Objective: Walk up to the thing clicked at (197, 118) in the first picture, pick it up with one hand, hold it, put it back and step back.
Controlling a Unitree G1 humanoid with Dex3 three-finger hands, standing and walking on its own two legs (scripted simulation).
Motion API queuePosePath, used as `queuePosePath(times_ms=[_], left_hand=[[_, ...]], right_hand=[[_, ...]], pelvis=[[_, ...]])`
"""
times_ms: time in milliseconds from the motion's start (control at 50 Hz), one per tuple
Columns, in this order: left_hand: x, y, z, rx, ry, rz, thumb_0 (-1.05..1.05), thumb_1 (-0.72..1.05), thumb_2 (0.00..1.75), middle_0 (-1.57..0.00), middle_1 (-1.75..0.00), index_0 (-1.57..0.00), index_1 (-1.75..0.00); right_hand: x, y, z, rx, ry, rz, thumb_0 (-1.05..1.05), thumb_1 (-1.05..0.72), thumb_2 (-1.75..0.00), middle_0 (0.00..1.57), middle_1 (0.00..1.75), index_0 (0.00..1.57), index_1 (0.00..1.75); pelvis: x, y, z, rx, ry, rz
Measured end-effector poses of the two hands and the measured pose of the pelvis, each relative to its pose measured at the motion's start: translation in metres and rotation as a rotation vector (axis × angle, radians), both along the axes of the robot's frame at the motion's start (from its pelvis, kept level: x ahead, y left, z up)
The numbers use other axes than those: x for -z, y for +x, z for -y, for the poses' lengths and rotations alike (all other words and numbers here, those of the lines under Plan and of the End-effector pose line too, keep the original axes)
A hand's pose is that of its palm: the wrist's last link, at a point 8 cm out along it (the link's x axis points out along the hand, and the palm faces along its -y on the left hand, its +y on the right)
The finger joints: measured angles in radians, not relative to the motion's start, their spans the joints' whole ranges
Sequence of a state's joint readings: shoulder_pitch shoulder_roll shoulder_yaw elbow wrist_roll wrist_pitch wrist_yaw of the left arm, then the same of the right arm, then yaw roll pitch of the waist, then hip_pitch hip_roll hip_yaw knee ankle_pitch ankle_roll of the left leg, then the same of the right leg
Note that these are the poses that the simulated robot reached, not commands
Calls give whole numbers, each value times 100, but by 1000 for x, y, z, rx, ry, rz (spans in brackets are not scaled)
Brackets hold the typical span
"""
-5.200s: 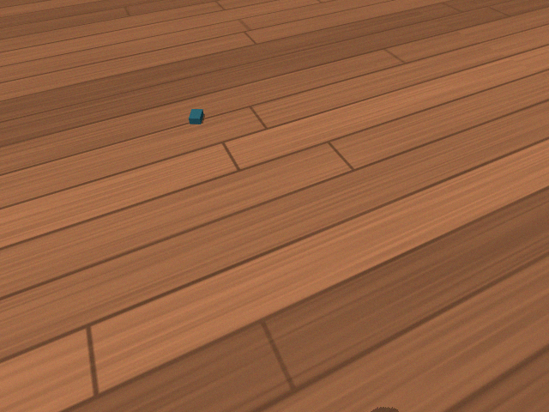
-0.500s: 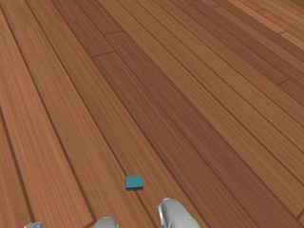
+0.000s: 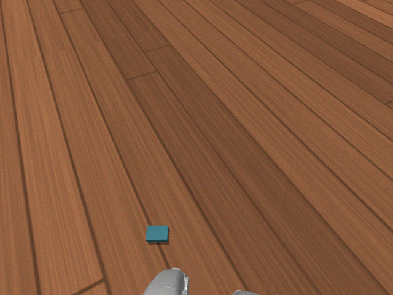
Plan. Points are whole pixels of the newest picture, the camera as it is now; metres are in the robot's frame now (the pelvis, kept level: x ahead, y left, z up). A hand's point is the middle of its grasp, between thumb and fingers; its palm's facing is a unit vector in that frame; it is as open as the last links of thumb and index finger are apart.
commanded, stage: walk up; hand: left
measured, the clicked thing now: (157, 233) +0.45 +0.23 -0.73
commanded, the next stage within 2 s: none
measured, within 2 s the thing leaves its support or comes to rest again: neither
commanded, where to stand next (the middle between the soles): +0.10 -0.01 m, yaw +3 degrees
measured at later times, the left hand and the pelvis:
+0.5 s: hand out of the picture +0.08 +0.24 -0.14, palm faces +0.11 -0.92 -0.37, open 7.4 cm; pelvis +0.00 -0.04 +0.00, yaw +7 degrees
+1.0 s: hand out of the picture +0.04 +0.22 -0.15, palm faces +0.04 -0.93 -0.35, open 7.4 cm; pelvis -0.01 -0.05 +0.01, yaw +5 degrees
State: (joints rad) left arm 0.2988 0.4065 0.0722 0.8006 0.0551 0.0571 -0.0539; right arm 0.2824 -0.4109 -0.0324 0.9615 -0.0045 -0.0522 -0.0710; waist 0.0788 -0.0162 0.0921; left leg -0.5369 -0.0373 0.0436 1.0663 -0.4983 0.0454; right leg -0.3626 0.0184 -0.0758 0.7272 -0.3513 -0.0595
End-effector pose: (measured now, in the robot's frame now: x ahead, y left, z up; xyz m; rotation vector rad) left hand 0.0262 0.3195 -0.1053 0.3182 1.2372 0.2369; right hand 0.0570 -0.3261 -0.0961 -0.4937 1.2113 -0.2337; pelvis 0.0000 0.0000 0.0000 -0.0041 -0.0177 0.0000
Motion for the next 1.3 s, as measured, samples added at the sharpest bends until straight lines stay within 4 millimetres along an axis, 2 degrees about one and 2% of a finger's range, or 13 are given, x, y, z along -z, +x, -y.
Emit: queuePosePath(times_ms=[80,160,280,400,480,560,700,780,840,920,1020,1300], left_hand=[[4,-10,19,-38,0,-15,0,90,90,-21,-31,-21,-30],[4,-10,33,-57,-8,-22,0,90,90,-21,-31,-21,-30],[3,9,39,-51,-15,24,0,90,90,-21,-31,-21,-30],[4,32,32,-41,24,112,0,90,90,-21,-31,-21,-30],[0,37,33,-46,26,157,0,91,90,-21,-30,-21,-30],[-4,29,36,-45,3,148,0,91,90,-21,-30,-20,-30],[4,13,33,-49,-34,43,0,91,90,-21,-30,-20,-30],[4,10,35,-50,-37,21,0,91,90,-21,-30,-20,-30],[6,9,40,-47,-23,19,0,91,90,-21,-30,-20,-30],[5,4,54,-44,-4,17,0,91,90,-20,-30,-20,-30],[1,3,61,-38,-11,2,0,91,90,-21,-30,-21,-30],[-12,48,56,-17,-4,42,0,91,90,-21,-30,-21,-30]], right_hand=[[2,11,3,-26,48,-23,0,-90,-90,21,30,21,30],[2,31,8,-45,69,-5,0,-90,-90,21,30,21,30],[2,59,7,-77,73,60,0,-90,-90,21,30,21,30],[4,70,13,-87,67,121,0,-90,-90,21,30,21,30],[-1,69,18,-96,56,112,0,-90,-90,21,30,21,30],[-7,60,23,-96,35,76,0,-90,-90,21,30,21,30],[-13,25,22,-67,15,32,0,-90,-90,21,30,21,30],[-16,9,26,-46,18,0,0,-90,-90,21,30,21,30],[-11,4,33,-37,35,-17,0,-90,-90,21,30,21,30],[-1,10,40,-17,66,-17,1,-90,-90,21,30,21,30],[4,22,37,0,103,22,1,-90,-90,20,30,21,30],[-1,51,15,13,157,10,0,-90,-90,20,30,21,30]], pelvis=[[-2,6,17,-15,1,1],[-5,10,24,-49,12,5],[-5,6,22,-79,35,3],[5,0,34,-95,5,16],[2,-2,41,-119,8,24],[-4,-5,36,-129,6,22],[-9,-9,28,-122,5,16],[-13,-10,35,-109,-7,14],[-10,-10,44,-99,-8,14],[-7,-11,53,-98,-37,35],[-9,-7,51,-86,-6,35],[-22,10,46,-73,3,10]])
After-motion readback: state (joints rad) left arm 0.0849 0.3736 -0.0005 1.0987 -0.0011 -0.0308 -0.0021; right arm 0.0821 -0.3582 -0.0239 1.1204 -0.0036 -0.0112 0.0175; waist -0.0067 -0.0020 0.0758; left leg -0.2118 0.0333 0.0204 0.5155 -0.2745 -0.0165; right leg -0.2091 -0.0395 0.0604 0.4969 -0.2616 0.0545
